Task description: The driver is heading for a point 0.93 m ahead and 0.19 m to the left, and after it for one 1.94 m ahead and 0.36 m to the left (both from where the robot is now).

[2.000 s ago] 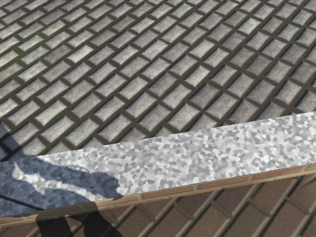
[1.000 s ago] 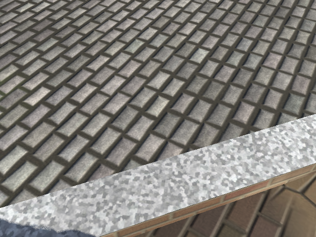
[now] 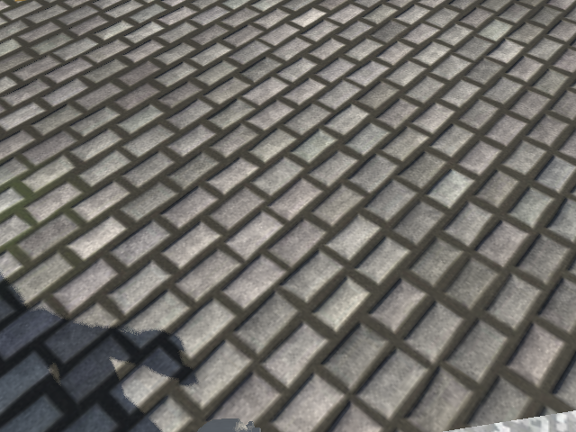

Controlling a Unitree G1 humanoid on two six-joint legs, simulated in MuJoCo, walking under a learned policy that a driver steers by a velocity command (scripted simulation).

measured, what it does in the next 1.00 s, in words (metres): climbs, turning left: left foot 0.11 m higher, then right foot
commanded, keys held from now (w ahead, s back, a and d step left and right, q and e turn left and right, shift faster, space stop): w+q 0.58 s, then w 0.42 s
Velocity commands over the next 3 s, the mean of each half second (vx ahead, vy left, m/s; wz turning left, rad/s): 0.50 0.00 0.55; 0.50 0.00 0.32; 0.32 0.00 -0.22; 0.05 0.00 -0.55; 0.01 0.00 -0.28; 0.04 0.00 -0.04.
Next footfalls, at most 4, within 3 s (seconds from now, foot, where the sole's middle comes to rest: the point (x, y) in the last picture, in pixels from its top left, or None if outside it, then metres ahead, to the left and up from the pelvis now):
0.14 left None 0.30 0.07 -0.66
0.68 right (278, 338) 0.67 0.06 -0.66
1.22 left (148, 282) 0.83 0.39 -0.66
1.66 right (247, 245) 0.95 0.15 -0.66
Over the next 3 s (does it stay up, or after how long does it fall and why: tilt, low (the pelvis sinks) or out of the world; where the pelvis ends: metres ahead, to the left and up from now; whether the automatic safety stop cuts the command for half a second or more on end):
stays up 0.86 0.24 0.11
